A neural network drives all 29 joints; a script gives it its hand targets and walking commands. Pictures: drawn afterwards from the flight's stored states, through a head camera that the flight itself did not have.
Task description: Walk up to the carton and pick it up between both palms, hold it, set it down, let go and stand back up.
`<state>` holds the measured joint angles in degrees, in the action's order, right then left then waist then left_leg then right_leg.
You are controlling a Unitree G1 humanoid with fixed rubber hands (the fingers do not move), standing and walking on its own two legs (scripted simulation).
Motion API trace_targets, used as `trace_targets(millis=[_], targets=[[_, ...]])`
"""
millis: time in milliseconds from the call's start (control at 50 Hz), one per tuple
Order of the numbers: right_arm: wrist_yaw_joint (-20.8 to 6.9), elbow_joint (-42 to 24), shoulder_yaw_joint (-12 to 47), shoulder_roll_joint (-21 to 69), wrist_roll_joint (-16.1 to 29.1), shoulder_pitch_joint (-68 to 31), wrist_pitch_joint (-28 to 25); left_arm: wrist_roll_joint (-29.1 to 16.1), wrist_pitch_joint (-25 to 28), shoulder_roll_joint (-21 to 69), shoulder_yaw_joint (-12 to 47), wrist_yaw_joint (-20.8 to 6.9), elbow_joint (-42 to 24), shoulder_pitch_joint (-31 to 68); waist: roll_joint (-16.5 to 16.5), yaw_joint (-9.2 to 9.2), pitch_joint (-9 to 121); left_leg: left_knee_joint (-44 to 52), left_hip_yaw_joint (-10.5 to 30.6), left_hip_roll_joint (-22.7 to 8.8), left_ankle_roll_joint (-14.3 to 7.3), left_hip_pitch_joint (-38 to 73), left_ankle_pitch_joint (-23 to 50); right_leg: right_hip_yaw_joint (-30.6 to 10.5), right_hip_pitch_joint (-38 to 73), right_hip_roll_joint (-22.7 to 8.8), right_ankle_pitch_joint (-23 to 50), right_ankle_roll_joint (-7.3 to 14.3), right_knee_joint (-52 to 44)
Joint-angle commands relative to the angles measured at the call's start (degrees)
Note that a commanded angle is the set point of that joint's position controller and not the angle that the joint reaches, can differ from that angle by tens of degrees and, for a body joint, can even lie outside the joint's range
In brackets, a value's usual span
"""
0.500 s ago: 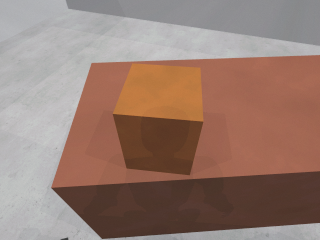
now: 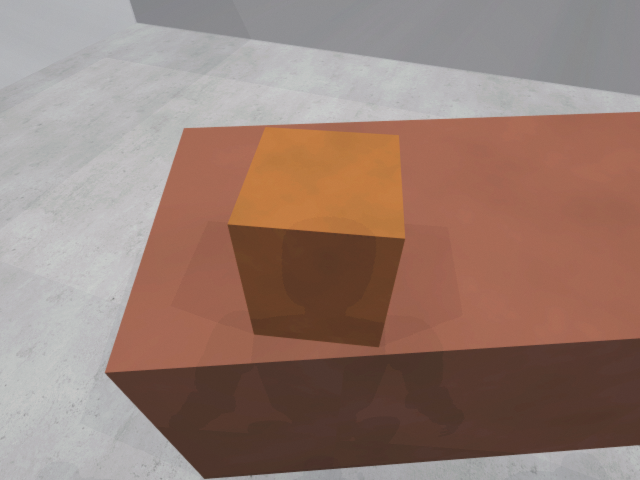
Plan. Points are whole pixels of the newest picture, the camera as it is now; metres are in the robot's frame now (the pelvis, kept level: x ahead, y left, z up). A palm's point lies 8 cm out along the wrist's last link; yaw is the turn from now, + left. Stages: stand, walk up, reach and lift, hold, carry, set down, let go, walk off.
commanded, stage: stand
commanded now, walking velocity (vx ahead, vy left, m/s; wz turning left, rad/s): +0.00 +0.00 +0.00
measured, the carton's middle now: (323, 239) +0.45 +0.02 +0.04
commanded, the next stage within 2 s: none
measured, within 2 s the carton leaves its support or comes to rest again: neither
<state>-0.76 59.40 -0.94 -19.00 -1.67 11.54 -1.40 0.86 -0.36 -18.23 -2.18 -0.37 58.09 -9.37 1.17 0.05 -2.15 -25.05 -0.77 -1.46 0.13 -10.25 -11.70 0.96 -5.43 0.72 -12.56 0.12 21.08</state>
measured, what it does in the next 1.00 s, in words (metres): stands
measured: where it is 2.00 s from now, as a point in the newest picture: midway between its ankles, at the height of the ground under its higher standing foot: outside the picture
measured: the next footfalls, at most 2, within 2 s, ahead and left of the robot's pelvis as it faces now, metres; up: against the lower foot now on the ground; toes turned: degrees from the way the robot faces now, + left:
none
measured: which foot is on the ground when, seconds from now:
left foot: down 0.00-1.00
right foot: down 0.00-1.00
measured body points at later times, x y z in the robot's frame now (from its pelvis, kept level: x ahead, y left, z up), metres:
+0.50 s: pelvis +0.00 +0.00 +0.00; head +0.00 +0.00 +0.45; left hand +0.08 +0.29 -0.13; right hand +0.06 -0.29 -0.13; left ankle +0.02 +0.12 -0.74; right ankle -0.01 -0.12 -0.74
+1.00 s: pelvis +0.00 +0.00 +0.00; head -0.01 +0.00 +0.45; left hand +0.08 +0.29 -0.13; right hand +0.06 -0.29 -0.13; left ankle +0.02 +0.12 -0.74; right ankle -0.01 -0.12 -0.74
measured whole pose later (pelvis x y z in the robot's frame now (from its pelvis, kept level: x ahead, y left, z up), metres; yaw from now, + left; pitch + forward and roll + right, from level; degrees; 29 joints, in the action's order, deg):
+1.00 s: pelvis +0.00 +0.00 +0.00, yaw +0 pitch -3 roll -1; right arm -0.7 60.6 -0.9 -19.0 -1.4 11.5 -1.4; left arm 0.9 -0.4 -18.2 -2.2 -0.4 58.9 -8.9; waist 1.2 0.1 -2.2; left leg -25.0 -0.8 -1.5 0.1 -10.2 -11.5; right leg 1.0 -5.4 0.7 -12.4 0.1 21.1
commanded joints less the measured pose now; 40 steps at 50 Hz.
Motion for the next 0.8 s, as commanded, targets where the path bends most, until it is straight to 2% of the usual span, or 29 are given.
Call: trace_targets(millis=[0, 20, 60, 80, 100, 120, 140, 160, 180, 200, 280, 320, 340, 360, 420, 460, 480, 500, 520, 540, 560, 600, 620, 660, 680, 700, 740, 760, 780], targets=[[1.36, -2.23, -1.95, -13.26, 0.36, -4.11, -1.32, -0.3, 2.47, -11.76, -1.03, 0.26, -0.99, 2.12, 4.29, -0.46, 1.85, 7.25, 5.72, -5.82, -1.48, 2.06, 7.83, -5.75, -1.67, -8.25, 6.44, 2.43, -5.3], [1.27, -2.13, -1.74, -12.55, 0.83, -3.79, -1.03, -0.37, 2.38, -13.8, -1.36, 0.49, -0.66, 3.15, 4.76, 0.99, 2.74, 7.49, 4.89, -5.73, -1.3, 3.35, 8.17, -5.9, -1.94, -8.43, 7.91, 2.3, -5.4], [1.45, -1.56, -1.62, -12.24, 0.7, -2.72, -1.09, -0.83, 2.42, -12.34, -0.81, 0.51, -0.47, 2.54, 4.24, 0.76, 3.85, 8.35, 6.45, -6.45, -1.97, 2.0, 8.27, -4.97, 0.65, -7.96, 6.78, 1.93, -4.4], [1.56, -1.98, -1.51, -12.37, 1.12, -3.92, -1.1, -0.31, 2.49, -11.2, -0.91, 0.43, -0.53, 2.17, 5.87, 0.12, 2.8, 8.17, 6.18, -6.2, -1.33, 2.38, 9.43, -5.43, -1.21, -8.14, 6.99, 2.08, -4.47], [1.58, -1.93, -1.45, -12.16, 0.84, -4.18, -0.95, 0.07, 2.43, -12.39, -0.95, 0.42, -0.44, 2.7, 4.01, 0.77, 2.09, 7.87, 4.9, -6.04, -1.45, 2.71, 9.92, -5.01, -1.62, -7.88, 6.86, 1.69, -4.83], [1.74, -2.06, -1.52, -12.13, 0.81, -4.03, -1.08, -0.5, 2.36, -11.39, -0.85, 0.46, -0.67, 2.03, 4.91, 0.45, 2.36, 8.72, 6.47, -6.61, -1.56, 1.61, 8.21, -4.89, -1.45, -7.8, 5.86, 2.02, -4.42], [1.65, -1.93, -1.48, -11.72, 0.91, -3.33, -1.03, -0.15, 2.34, -12.25, -1.02, 0.44, 0.0, 1.24, 4.16, 0.22, 2.12, 8.32, 5.54, -6.11, -1.09, 2.38, 9.15, -5.01, -1.89, -7.75, 5.96, 1.8, -4.37], [1.53, -1.9, -1.51, -11.92, 1.0, -3.03, -1.04, 0.13, 2.25, -12.58, -1.24, 0.53, -0.24, 2.41, 2.25, 0.59, 2.13, 8.18, 5.59, -5.89, -0.9, 2.01, 7.75, -5.04, -2.0, -7.48, 4.57, 1.91, -4.82], [1.5, -1.98, -1.82, -13.67, 0.5, -4.17, -0.87, -0.07, 2.07, -12.15, -0.85, 0.52, -0.75, 3.46, 3.99, -0.06, 1.38, 8.05, 5.17, -5.77, -0.9, 1.97, 8.84, -5.32, -1.27, -7.7, 5.13, 1.83, -5.39], [1.66, -2.11, -1.74, -12.73, 1.11, -4.03, -0.91, 0.04, 2.1, -11.89, -0.8, 0.48, -0.22, 3.01, 4.24, 0.57, 2.4, 7.89, 5.6, -6.08, -1.0, 2.96, 9.45, -5.29, -2.09, -8.03, 6.69, 1.93, -4.83], [1.48, -1.94, -2.02, -12.96, 0.71, -3.34, -1.15, -0.34, 2.23, -12.81, -1.49, 0.5, -0.3, 3.12, 2.93, 0.46, 2.24, 8.55, 5.98, -5.82, -1.22, 1.67, 8.39, -5.03, -0.48, -7.7, 7.05, 1.97, -4.6], [1.61, -2.18, -1.49, -11.89, 1.13, -4.21, -1.13, -0.03, 2.27, -11.12, -0.88, 0.25, -0.64, 2.39, 5.11, 0.42, 2.83, 8.39, 5.64, -5.67, -0.71, 1.93, 7.01, -5.79, -1.3, -8.13, 7.31, 1.8, -4.93], [1.72, -1.46, -1.54, -12.19, 0.92, -3.49, -1.11, -0.3, 2.23, -12.11, -1.3, 0.16, -0.14, 2.8, 2.83, 0.79, 1.34, 9.4, 5.69, -5.92, -0.88, 1.66, 6.07, -5.51, -1.95, -7.96, 5.26, 1.93, -5.2], [1.75, -1.23, -1.48, -12.32, 1.26, -3.1, -1.14, -0.17, 2.26, -12.4, -1.48, 0.27, -0.75, 2.28, 4.63, 0.99, 2.12, 8.82, 5.53, -6.22, -0.93, 2.68, 7.96, -5.7, -1.95, -7.78, 5.13, 2.08, -4.95], [1.55, -1.64, -1.2, -11.32, 0.84, -4.54, -1.08, -0.28, 2.16, -12.51, -1.05, 0.52, -0.27, 2.5, 5.41, -0.03, 3.1, 8.33, 6.01, -6.58, -1.18, 2.45, 7.74, -5.16, -1.29, -8.13, 4.76, 1.99, -4.34], [1.64, -1.6, -1.9, -13.34, 0.9, -3.97, -1.1, -0.31, 2.08, -11.19, -0.89, 0.22, 0.1, 1.69, 3.42, 0.24, 2.71, 8.64, 6.46, -6.31, -1.4, 1.74, 4.78, -5.53, -1.04, -8.16, 5.82, 1.85, -5.54], [1.52, -1.83, -1.85, -12.31, 0.89, -4.1, -0.93, -0.2, 2.4, -13.39, -1.26, 0.51, 0.3, 2.76, 1.79, 0.64, 0.23, 8.71, 6.14, -6.28, -1.2, 1.65, 7.85, -5.08, -2.52, -7.66, 4.92, 2.16, -4.42], [1.69, -1.89, -1.36, -12.05, 0.74, -3.89, -1.08, -0.51, 2.73, -12.47, -1.02, 0.39, -0.19, 2.52, 3.5, -0.19, 1.42, 7.8, 5.8, -6.6, -1.54, 2.26, 9.97, -6.08, -1.47, -8.24, 6.31, 2.43, -5.23], [1.66, -1.52, -1.51, -11.94, 0.77, -4.1, -1.07, -0.33, 2.45, -12.81, -1.04, 0.39, 0.02, 2.84, 2.15, -0.01, 1.92, 7.56, 6.35, -6.47, -1.01, 2.5, 8.7, -5.59, -1.96, -8.18, 6.28, 2.37, -5.26], [1.56, -1.53, -1.79, -12.58, 0.66, -3.18, -1.24, -0.4, 2.49, -11.68, -1.02, 0.26, -0.18, 2.38, 3.74, -0.11, 3.93, 7.65, 5.77, -6.59, -1.4, 4.0, 9.13, -5.64, -0.46, -8.84, 8.37, 2.23, -4.65], [1.73, -2.07, -1.54, -11.79, 0.75, -4.2, -1.14, -0.18, 2.17, -13.08, -1.25, 0.42, 0.25, 3.55, 4.11, 0.82, 2.55, 6.95, 5.1, -5.88, -1.08, 2.38, 10.87, -5.69, -1.47, -8.24, 8.99, 1.96, -4.95], [1.64, -1.85, -1.43, -11.42, 0.73, -4.03, -1.14, -0.28, 2.42, -12.66, -1.05, 0.49, -0.29, 3.3, 3.02, 0.34, 4.33, 7.17, 4.97, -5.88, -0.83, 4.11, 11.82, -5.07, -0.05, -7.67, 8.66, 1.5, -4.81], [1.64, -1.96, -1.44, -11.6, 0.65, -3.58, -1.05, -0.39, 2.16, -12.96, -1.2, 0.59, -0.63, 3.49, 3.97, 1.09, 3.79, 7.39, 4.8, -5.82, -0.7, 3.3, 11.84, -4.77, 0.01, -8.15, 8.8, 1.48, -4.16], [1.59, -1.74, -1.7, -11.92, 0.9, -5.2, -1.05, -0.43, 2.1, -12.38, -1.01, 0.51, 0.1, 2.47, 3.19, -1.03, 4.05, 7.28, 4.92, -6.32, -0.67, 3.48, 12.47, -4.72, -0.43, -8.25, 8.93, 1.97, -4.31], [1.61, -1.41, -1.69, -12.63, 1.13, -4.04, -1.12, -0.61, 2.15, -12.99, -1.25, 0.61, 0.07, 1.99, 6.61, -0.14, 3.35, 6.39, 4.68, -6.24, -0.98, 4.03, 12.19, -5.84, -1.3, -8.76, 8.4, 2.11, -5.04], [1.83, -1.23, -1.3, -11.73, 1.02, -4.25, -1.17, -0.36, 2.09, -12.39, -0.79, 0.48, 0.18, 3.11, 5.07, 0.38, 3.8, 7.31, 5.46, -6.66, -1.51, 2.97, 11.46, -5.14, -0.58, -8.68, 8.22, 2.1, -4.36], [1.85, -1.28, -0.97, -11.4, 0.99, -3.92, -1.12, -0.6, 2.44, -11.41, -0.67, 0.42, -0.04, 2.17, 3.43, -0.33, 2.65, 8.19, 6.21, -6.63, -1.36, 1.26, 8.59, -5.15, -0.81, -8.15, 6.37, 1.99, -4.53], [1.7, -1.38, -1.47, -11.64, 0.81, -3.95, -1.05, -0.38, 2.17, -12.63, -0.98, 0.6, 0.37, 2.75, 1.56, 0.46, 2.17, 8.7, 5.88, -6.56, -1.47, 2.36, 7.66, -4.93, -1.52, -7.96, 5.25, 1.93, -4.83], [1.94, -1.83, -1.81, -12.48, 0.6, -5.6, -1.1, -0.5, 1.76, -12.37, -0.89, 0.65, 0.07, 3.52, 4.16, -0.11, 0.77, 8.5, 6.53, -6.3, -1.5, 1.58, 7.2, -5.67, -2.21, -7.96, 4.9, 2.18, -5.21]])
